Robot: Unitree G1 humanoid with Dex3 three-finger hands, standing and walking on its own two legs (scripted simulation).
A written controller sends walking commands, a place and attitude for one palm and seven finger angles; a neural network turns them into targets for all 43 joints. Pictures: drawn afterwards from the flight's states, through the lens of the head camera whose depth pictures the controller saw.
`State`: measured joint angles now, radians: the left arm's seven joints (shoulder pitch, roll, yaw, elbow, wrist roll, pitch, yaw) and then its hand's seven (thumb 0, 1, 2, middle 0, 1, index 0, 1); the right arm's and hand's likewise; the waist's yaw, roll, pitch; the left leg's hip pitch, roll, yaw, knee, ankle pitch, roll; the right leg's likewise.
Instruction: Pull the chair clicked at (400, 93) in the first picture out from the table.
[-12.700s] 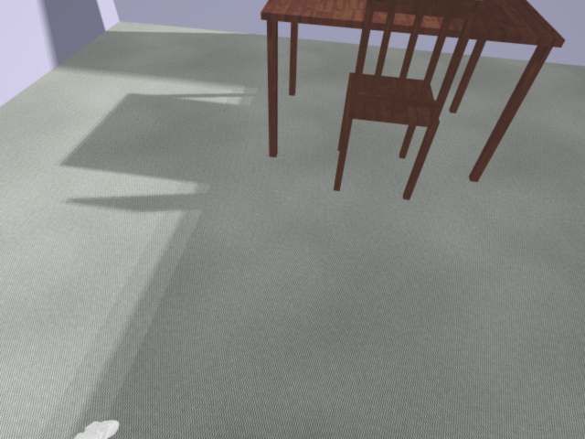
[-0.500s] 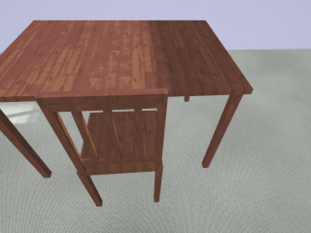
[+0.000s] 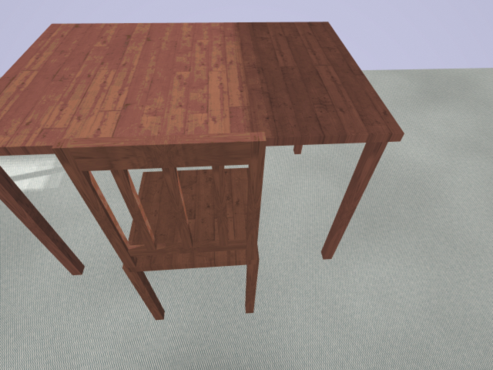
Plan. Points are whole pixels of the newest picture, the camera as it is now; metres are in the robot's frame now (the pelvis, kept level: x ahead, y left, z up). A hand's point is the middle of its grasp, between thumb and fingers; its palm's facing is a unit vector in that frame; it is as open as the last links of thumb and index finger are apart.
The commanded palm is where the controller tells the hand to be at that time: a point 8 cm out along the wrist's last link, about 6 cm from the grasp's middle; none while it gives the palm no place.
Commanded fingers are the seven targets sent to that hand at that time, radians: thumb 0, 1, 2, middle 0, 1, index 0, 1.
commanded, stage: raise the hand toward the chair's back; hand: left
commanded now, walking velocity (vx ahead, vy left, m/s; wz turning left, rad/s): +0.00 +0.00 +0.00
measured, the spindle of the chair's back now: (179, 210) +0.46 +0.19 -0.08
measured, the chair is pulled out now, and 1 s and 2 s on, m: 0.00 0.00 0.00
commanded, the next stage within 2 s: none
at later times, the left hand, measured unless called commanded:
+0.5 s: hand out of the picture +0.11 +0.18 -0.08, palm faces +0.29 -0.95 -0.08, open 10.4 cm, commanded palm +0.12 +0.22 -0.06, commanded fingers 0.00 0.22 0.61 -0.13 -0.19 -0.13 -0.19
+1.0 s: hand (136, 344) +0.17 +0.19 -0.05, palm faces +0.13 -0.99 -0.07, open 14.8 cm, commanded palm +0.14 +0.25 -0.05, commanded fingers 0.00 -0.36 0.36 -0.07 -0.10 -0.07 -0.10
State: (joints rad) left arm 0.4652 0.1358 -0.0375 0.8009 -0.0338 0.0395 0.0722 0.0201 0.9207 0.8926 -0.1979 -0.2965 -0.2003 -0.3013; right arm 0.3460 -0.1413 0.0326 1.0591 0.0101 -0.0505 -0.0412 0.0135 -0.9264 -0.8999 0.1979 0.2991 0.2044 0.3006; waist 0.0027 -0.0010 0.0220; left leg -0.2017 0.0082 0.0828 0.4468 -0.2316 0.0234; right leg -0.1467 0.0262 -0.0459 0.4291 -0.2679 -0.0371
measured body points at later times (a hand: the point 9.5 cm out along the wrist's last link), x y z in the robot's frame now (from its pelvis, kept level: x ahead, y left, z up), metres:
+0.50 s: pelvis -0.04 -0.02 -0.10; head +0.02 +0.00 +0.34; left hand +0.09 +0.23 -0.07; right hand +0.23 -0.22 -0.14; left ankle +0.01 +0.10 -0.74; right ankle -0.02 -0.09 -0.74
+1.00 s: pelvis -0.04 +0.00 -0.10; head +0.03 +0.01 +0.34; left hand +0.16 +0.24 -0.05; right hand +0.12 -0.26 -0.19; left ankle +0.00 +0.10 -0.74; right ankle -0.03 -0.09 -0.74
